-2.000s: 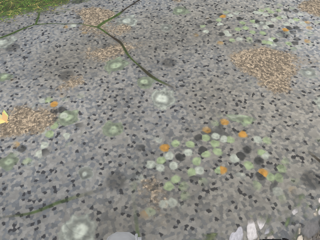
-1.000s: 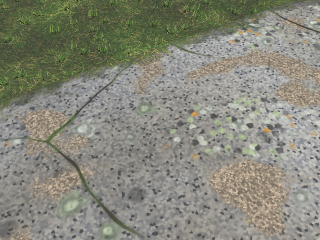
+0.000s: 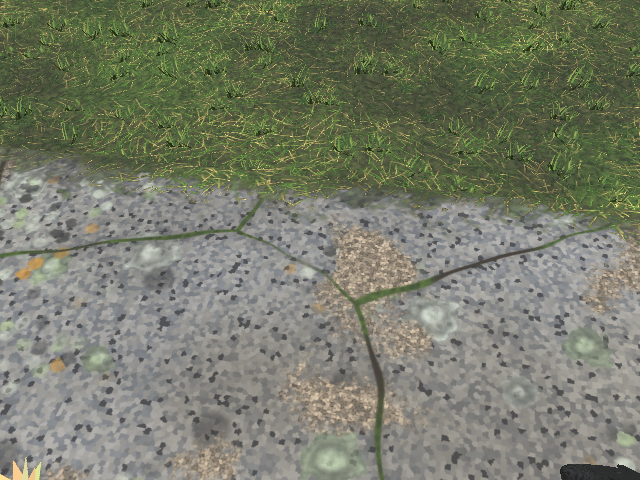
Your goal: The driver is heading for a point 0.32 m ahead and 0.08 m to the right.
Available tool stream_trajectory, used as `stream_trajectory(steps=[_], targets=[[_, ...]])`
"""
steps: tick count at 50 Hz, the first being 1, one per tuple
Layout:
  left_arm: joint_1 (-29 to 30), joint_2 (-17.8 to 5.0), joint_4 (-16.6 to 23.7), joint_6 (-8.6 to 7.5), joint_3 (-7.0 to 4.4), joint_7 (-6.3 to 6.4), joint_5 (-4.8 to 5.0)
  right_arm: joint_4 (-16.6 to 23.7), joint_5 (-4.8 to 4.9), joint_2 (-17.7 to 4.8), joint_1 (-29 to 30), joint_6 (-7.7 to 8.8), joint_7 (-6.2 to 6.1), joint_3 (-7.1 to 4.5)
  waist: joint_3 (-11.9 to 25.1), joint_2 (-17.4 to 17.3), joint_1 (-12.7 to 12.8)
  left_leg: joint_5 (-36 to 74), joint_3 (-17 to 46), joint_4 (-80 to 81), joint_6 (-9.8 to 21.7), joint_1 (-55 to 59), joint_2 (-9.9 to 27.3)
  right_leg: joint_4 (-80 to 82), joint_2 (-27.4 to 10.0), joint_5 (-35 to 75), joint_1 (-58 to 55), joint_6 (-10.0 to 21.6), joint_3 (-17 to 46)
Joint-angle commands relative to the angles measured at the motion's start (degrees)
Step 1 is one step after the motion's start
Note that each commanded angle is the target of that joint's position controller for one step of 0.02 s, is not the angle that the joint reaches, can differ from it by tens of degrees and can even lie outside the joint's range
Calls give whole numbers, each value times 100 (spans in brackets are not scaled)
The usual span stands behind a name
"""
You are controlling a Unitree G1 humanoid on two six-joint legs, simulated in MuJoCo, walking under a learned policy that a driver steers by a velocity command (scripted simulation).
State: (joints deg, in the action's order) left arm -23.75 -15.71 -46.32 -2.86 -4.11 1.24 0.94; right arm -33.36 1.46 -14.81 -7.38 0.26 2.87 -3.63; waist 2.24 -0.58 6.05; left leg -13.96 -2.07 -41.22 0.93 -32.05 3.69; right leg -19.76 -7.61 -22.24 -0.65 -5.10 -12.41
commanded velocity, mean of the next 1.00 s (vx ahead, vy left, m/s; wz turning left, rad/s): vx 0.23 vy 0.00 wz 0.05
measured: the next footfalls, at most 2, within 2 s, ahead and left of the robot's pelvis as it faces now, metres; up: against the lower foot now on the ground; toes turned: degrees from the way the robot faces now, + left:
left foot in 0.04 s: +0.13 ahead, +0.13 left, +0.00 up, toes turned +4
right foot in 0.50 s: +0.45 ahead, -0.05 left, +0.00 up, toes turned -1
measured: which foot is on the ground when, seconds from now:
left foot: up 0.00-0.02, down 0.04-0.50, up 0.52-0.80, down 0.82-1.00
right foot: down 0.00-0.04, up 0.06-0.48, down 0.50-1.00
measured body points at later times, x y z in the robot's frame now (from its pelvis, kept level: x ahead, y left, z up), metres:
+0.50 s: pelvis +0.25 +0.04 -0.01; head +0.28 +0.04 +0.44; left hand +0.45 +0.28 -0.10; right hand +0.30 -0.24 -0.13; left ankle +0.09 +0.13 -0.73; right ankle +0.41 -0.05 -0.73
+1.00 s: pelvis +0.34 +0.07 +0.00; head +0.35 +0.08 +0.45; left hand +0.46 +0.31 -0.13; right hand +0.42 -0.18 -0.13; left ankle +0.34 +0.19 -0.73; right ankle +0.41 -0.05 -0.73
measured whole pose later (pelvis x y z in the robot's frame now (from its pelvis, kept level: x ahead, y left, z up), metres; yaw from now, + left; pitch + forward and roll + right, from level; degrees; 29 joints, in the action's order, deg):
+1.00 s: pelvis +0.34 +0.07 +0.00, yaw +0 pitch +0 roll +0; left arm -9.5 -12.0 -49.3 -0.3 -2.0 0.9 -0.9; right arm -50.4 -0.9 -11.6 -15.4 0.6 -2.1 -1.8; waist -0.4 0.8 0.4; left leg -18.2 0.3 -33.3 -0.7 -14.6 1.1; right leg -30.1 -0.1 -10.1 19.4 0.3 -1.4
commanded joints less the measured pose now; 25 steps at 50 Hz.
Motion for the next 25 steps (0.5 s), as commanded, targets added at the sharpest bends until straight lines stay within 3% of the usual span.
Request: stream_trajectory(steps=[1, 2, 3, 4, 5, 6, 7, 8, 10, 12, 14, 16, 18, 20, 22, 24, 25], targets=[[270, -1228, 208, 3, -327, -15, 105, 228, -20, -756, -608, 83, 1, -345, -15, 688, -880, 130, -620, 1069, 514, 1791, -726, -1180, -864, 4046, 599, 947, 166], [209, -1004, 291, -44, -245, -12, -1, -19, 20, -1197, -1653, 36, -95, -559, 735, 219, -1355, 245, 51, 1042, 749, 3633, -506, -2850, -596, 3615, 1707, 669, -12], [131, -162, 774, -203, 60, -80, -288, -2, 34, -1967, -1843, 82, -191, -617, 1126, -1783, -1025, -163, 3229, 1490, 1626, 5342, 1232, -5079, 289, -761, 4370, 259, 224], [388, -460, 704, -427, 20, -117, -29, 52, -21, -1599, -2156, 185, -183, -492, 1978, -1261, -1386, -680, 4825, 2459, 2129, 5513, 1857, -6037, 545, -1032, 5008, 281, 1503], [834, -796, 801, -490, -74, -136, 210, -67, -99, -1231, -1982, 267, -151, -369, 1245, -861, -1401, -140, 3874, 2358, 1858, 5167, 1719, -6214, 275, -494, 5521, 407, 1536], [980, -764, 788, -493, -44, -121, 148, -97, -78, -1008, -1675, 289, -153, -290, 819, -701, -1229, 253, 3046, 2239, 1629, 4420, 1519, -5971, 12, -45, 5420, 509, 1438], [1049, -750, 711, -461, -51, -95, 4, -60, -92, -796, -1202, 305, -148, -208, 470, -417, -995, 693, 2434, 2294, 1453, 3555, 1266, -5592, -177, 357, 5012, 534, 1475], [902, -752, 650, -382, -80, -121, -22, -55, -156, -630, -884, 342, -140, -143, 267, -540, -733, 1105, 1986, 2468, 1353, 2933, 1064, -5321, -275, 660, 4568, 551, 1553], [645, -599, 484, -205, -62, -167, 20, -157, -187, -611, -628, 456, -154, -134, 93, -494, -462, 1553, 1492, 2833, 1281, 2454, 953, -5095, -244, 1015, 4256, 519, 1544], [771, -491, 468, -102, -38, -149, 12, -311, -208, -668, -654, 550, -183, -156, -154, -301, -434, 2074, 964, 3025, 1200, 2281, 886, -4735, -162, 1422, 4389, 444, 1621], [1120, -422, 593, -122, -8, -140, -86, -459, -205, -693, -657, 564, -244, -144, -379, -168, -429, 3108, 525, 3005, 1075, 2142, 693, -3857, -19, 1958, 4323, 412, 1535], [1487, -239, 648, -210, 78, -201, -127, -554, -169, -729, -629, 531, -316, -130, -444, -219, -540, 3641, 58, 2936, 853, 1970, 407, -2573, 209, 2745, 3759, 472, 1233], [1975, -91, 756, -280, 151, -310, -119, -723, -123, -836, -934, 491, -384, -146, -403, -184, -786, 3753, 52, 2901, 769, 2166, 489, -1821, 396, 3268, 3450, 531, 1049], [2099, -167, 824, -298, 137, -395, -90, -864, -81, -906, -1091, 435, -403, -164, -339, -280, -829, 3667, 149, 2684, 768, 2603, 622, -1349, 494, 3298, 3365, 636, 1113], [1985, -361, 845, -307, 70, -449, -132, -941, -63, -955, -1036, 368, -410, -187, -204, -401, -701, 3963, 294, 2264, 746, 3049, 773, -1135, 596, 2857, 3252, 818, 1181], [1368, -586, 690, -318, -37, -435, -208, -951, -42, -982, -866, 295, -426, -199, 165, -427, -342, 4769, 313, 1394, 613, 3312, 641, -817, 883, 2651, 2488, 1011, 1019], [925, -780, 576, -343, -108, -389, -240, -954, -61, -916, -915, 275, -420, -172, 502, -200, -140, 4555, 126, 482, 402, 3162, 281, -528, 837, 3894, 1595, 1160, 1033]])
